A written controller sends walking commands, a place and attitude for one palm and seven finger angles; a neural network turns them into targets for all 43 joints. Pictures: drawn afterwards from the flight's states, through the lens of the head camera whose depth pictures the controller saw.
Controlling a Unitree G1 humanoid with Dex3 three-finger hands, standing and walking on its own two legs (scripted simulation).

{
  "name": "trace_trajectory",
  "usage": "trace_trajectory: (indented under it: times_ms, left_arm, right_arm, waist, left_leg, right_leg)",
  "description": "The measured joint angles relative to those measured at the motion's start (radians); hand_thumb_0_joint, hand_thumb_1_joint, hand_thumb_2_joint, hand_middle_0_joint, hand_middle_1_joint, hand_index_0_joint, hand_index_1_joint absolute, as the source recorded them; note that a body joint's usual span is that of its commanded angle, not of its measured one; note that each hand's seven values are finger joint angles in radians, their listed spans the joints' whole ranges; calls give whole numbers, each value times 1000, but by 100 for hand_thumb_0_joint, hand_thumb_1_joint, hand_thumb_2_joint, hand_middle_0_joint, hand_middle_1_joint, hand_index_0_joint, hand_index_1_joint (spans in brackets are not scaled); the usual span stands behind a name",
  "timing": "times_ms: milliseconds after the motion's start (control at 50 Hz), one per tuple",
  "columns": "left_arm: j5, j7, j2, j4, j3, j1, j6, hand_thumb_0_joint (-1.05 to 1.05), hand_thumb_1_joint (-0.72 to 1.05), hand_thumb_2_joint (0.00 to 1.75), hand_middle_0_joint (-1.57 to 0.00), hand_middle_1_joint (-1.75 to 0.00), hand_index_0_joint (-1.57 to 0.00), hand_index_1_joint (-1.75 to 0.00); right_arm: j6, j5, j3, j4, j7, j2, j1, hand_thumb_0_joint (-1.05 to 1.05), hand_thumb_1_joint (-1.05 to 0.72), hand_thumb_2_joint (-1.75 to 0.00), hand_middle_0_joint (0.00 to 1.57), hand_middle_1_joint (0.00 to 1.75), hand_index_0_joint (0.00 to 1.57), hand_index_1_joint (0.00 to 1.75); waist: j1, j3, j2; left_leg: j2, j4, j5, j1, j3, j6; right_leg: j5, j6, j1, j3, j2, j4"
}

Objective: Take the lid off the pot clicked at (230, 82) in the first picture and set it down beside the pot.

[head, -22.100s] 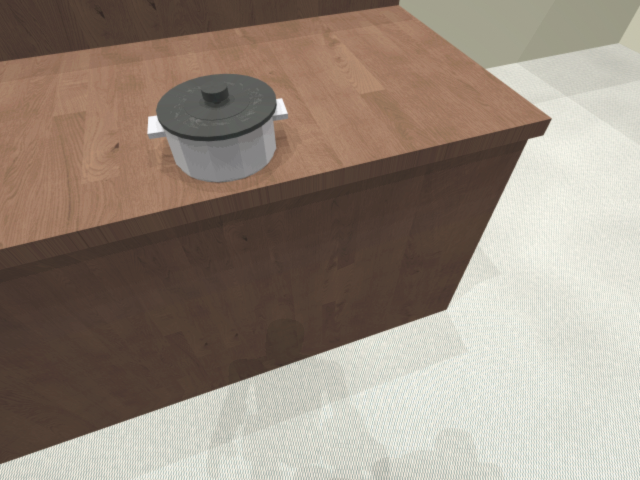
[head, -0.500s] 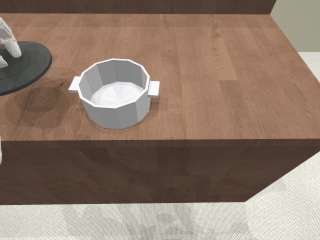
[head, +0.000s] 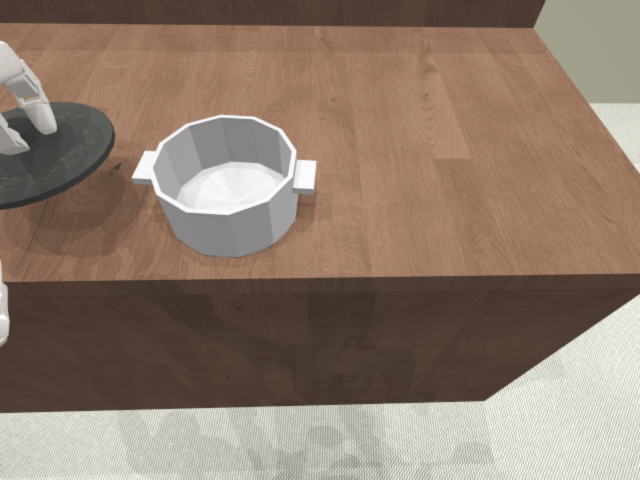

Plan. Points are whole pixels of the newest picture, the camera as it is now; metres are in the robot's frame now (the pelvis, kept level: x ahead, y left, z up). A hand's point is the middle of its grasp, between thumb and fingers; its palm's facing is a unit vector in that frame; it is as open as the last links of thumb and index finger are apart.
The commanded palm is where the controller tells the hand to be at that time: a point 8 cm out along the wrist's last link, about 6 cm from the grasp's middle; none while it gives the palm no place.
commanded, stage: lower the lid onto the table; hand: left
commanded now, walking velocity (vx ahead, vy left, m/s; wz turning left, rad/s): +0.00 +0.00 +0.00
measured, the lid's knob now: (16, 133) +0.48 +0.34 +0.17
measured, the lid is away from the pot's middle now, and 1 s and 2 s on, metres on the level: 0.23 0.24 0.25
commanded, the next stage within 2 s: open the fingers wide in 1.52 s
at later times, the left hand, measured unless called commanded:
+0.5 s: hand (11, 161) +0.45 +0.34 +0.16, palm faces -0.39 -0.17 -0.90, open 6.1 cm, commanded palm +0.47 +0.33 +0.23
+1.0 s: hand (26, 178) +0.45 +0.34 +0.14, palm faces -0.42 -0.19 -0.89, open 6.1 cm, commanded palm +0.47 +0.34 +0.20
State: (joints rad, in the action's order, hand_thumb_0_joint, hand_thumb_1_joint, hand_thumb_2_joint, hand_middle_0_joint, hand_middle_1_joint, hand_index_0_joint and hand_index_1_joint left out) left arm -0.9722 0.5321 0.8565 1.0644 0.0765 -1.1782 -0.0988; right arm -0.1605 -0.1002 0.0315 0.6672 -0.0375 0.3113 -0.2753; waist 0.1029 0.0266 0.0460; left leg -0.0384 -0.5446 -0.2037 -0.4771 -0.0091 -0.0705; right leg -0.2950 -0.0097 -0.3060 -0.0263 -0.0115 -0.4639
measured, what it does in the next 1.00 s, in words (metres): stands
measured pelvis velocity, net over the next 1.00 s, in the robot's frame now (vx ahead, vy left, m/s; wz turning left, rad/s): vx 0.00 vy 0.01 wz -0.02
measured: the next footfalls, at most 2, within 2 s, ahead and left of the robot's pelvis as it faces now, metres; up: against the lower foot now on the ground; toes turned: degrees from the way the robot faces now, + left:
none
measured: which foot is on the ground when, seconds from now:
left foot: down 0.00-1.00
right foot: down 0.00-1.00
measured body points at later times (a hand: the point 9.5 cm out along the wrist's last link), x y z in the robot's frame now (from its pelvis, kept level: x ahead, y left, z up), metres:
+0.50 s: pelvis +0.00 +0.00 +0.00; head +0.06 +0.01 +0.44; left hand +0.46 +0.34 +0.21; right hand +0.05 -0.28 -0.12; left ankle +0.04 +0.07 -0.73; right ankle -0.04 -0.13 -0.73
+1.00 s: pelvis +0.00 +0.01 -0.01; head +0.06 +0.02 +0.44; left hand +0.47 +0.34 +0.19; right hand +0.04 -0.27 -0.13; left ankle +0.04 +0.07 -0.73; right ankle -0.04 -0.13 -0.73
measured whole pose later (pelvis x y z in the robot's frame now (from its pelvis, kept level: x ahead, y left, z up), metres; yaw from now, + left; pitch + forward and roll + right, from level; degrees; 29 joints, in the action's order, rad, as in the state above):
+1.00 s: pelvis +0.00 +0.01 -0.01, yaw -1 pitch +10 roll -3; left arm -0.96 0.49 0.85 1.16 0.05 -1.10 0.01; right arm -0.16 -0.10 0.04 0.67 -0.06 0.30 -0.30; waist 0.11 0.04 0.04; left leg -0.03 -0.63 -0.24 -0.57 0.00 -0.08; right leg -0.32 -0.02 -0.39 -0.02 -0.02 -0.53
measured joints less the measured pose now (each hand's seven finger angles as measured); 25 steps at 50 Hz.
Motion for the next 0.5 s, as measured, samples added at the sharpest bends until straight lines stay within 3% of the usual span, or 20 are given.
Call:
trace_trajectory:
  times_ms: [160, 500]
  left_arm:
    - [2, -7, 1, 32, -16, 18, 24, 5, 28, 79, -66, -90, -88, -96]
    - [6, -18, -5, 75, 33, 19, 53, 5, 28, 78, -65, -90, -88, -96]
  right_arm:
    - [-9, -2, 7, -7, -6, -5, 9, 0, -91, -90, 20, 30, 20, 30]
    - [18, 0, 8, 22, -29, 0, -11, 0, -91, -90, 20, 30, 20, 30]
  waist:
    - [1, 0, 2]
    - [-1, 0, -14]
  left_leg:
    - [4, -11, -2, -9, 3, 0]
    - [6, -40, -13, -38, -4, -2]
  right_leg:
    - [-1, -1, -11, 4, -3, -11]
    - [-6, -2, -30, -3, -7, -25]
